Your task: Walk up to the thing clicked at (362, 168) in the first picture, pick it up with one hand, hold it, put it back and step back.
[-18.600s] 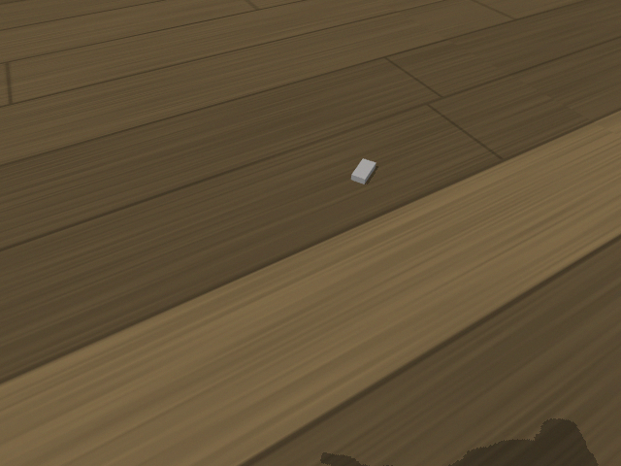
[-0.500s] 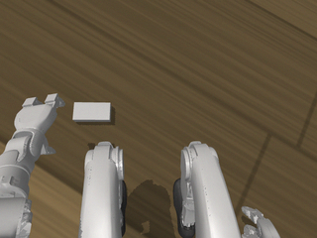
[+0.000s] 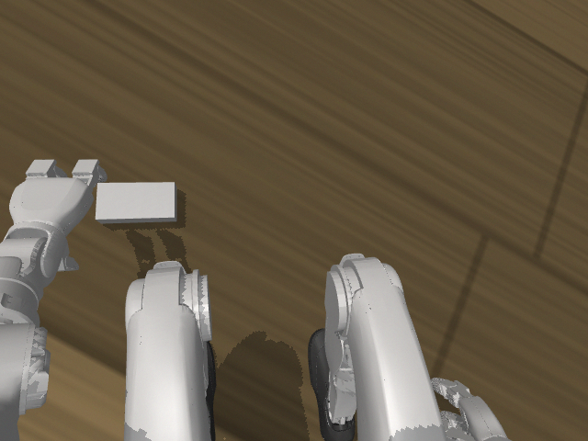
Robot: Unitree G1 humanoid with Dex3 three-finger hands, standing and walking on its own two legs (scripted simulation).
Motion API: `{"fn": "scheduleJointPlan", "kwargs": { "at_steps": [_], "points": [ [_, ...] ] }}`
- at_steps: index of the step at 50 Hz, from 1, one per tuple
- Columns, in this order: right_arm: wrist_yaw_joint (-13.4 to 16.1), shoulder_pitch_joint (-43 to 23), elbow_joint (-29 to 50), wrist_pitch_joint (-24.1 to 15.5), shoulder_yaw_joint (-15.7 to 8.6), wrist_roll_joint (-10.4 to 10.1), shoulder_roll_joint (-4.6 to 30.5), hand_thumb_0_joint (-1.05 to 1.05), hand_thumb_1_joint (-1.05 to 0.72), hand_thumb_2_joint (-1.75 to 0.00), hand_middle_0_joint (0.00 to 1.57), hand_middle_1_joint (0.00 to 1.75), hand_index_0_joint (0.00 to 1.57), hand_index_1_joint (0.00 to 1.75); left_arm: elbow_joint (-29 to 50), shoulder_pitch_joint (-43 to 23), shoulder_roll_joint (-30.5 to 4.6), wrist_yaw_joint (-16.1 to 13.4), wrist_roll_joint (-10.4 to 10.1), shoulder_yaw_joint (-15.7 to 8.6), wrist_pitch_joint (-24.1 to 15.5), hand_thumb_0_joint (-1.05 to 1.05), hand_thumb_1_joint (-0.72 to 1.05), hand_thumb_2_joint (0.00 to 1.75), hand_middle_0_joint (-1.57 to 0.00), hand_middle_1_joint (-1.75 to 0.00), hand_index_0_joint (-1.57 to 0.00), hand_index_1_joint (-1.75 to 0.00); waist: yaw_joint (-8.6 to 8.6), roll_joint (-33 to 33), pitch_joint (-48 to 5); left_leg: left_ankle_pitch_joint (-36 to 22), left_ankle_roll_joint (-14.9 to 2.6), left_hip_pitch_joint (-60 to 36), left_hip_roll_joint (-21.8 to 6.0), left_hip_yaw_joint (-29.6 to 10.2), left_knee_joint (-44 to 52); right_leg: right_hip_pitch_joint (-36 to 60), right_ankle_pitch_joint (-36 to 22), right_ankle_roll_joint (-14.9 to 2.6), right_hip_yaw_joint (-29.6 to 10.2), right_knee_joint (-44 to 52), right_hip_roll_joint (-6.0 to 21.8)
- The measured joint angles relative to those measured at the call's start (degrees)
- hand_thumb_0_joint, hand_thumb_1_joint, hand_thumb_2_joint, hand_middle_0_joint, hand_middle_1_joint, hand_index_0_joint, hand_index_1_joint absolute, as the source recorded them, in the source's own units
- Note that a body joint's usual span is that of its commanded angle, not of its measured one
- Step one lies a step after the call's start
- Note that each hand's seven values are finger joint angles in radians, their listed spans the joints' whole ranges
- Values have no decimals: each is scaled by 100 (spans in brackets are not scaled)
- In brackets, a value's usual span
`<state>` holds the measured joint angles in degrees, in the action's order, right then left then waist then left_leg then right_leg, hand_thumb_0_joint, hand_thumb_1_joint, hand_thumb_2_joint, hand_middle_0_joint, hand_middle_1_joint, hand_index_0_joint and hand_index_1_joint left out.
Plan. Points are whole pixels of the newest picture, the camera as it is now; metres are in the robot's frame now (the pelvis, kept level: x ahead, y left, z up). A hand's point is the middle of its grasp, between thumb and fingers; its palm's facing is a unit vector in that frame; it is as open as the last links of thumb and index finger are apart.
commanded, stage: rise first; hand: left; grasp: from above
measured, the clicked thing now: (138, 202) +0.47 +0.26 -0.32
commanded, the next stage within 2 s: none
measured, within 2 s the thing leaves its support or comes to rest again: neither
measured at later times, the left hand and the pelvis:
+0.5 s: hand (89, 219) +0.41 +0.30 -0.20, palm faces -0.47 -0.06 -0.88, open 14.0 cm; pelvis +0.01 +0.00 -0.02, yaw -1 degrees
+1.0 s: hand (95, 215) +0.41 +0.30 -0.21, palm faces -0.47 -0.06 -0.88, open 14.0 cm; pelvis +0.01 +0.00 -0.03, yaw -2 degrees
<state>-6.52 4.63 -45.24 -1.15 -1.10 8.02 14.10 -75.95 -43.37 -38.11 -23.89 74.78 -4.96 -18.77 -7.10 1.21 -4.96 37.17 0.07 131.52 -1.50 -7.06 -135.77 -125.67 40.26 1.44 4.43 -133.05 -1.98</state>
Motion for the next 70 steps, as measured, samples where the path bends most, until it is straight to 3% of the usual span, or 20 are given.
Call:
{"fn": "scheduleJointPlan", "kwargs": {
  "at_steps": [12,24,51,70],
  "points": [
    [-30,-62,-39,-96,101,133,-16,0,-90,-89,20,30,21,30,-350,-198,-24,-317,35,-97,161,0,-50,99,-9,-98,-10,-98,-119,50,112,64,57,172,-7,-59,-228,-203,39,-34,40,-231,-26],
    [-50,-35,-49,-114,157,182,29,0,-91,-89,20,30,21,30,-310,-231,-73,-272,-93,-150,223,0,-49,98,-9,-99,-11,-99,-174,40,260,138,88,235,-23,-116,-338,-285,74,-53,84,-319,-54],
    [-110,-74,-28,-180,381,290,46,0,-91,-89,20,30,21,30,-847,-523,-248,-477,27,-76,260,0,-52,101,-9,-99,-10,-99,-352,133,310,163,76,330,-20,-194,-545,-343,71,-18,140,-457,-86],
    [-169,50,-1,-220,556,379,85,0,-91,-89,20,30,21,30,-854,-604,-567,-366,13,-255,227,0,-52,102,-9,-99,-9,-100,-480,138,480,189,77,386,-23,-295,-675,-370,55,5,219,-512,-120]
  ]
}}
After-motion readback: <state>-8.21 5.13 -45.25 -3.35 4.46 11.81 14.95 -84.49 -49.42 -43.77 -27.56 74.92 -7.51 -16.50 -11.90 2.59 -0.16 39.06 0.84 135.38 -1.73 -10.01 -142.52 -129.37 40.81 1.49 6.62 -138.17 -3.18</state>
